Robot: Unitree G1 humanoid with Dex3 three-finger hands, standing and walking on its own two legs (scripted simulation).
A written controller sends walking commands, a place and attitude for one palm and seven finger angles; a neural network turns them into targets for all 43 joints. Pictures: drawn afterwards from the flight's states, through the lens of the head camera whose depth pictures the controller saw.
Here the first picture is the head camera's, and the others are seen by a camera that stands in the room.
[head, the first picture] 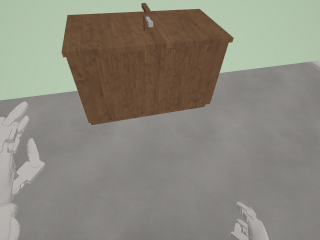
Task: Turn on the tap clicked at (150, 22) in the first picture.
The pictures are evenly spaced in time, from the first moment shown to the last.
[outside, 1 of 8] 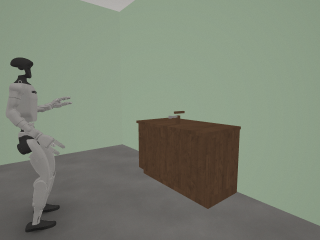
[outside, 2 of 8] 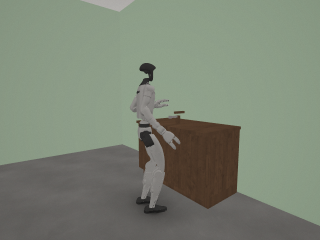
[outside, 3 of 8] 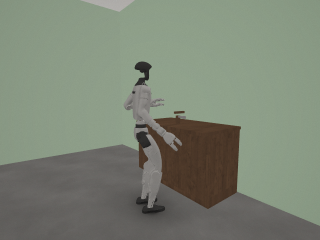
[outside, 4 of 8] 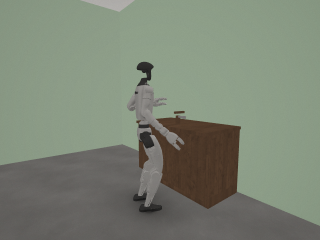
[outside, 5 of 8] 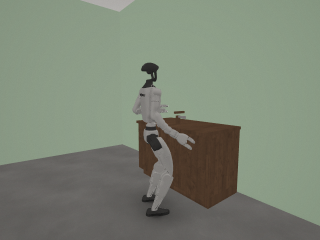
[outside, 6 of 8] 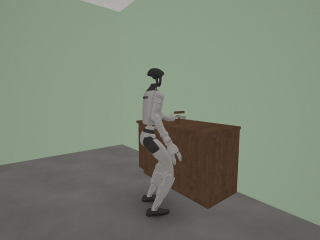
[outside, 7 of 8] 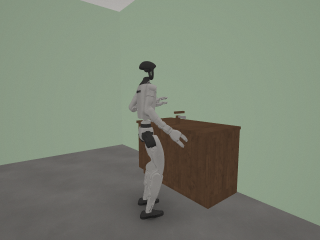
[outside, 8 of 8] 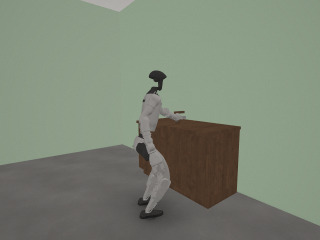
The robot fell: no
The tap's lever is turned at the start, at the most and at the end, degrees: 0 81 81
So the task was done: yes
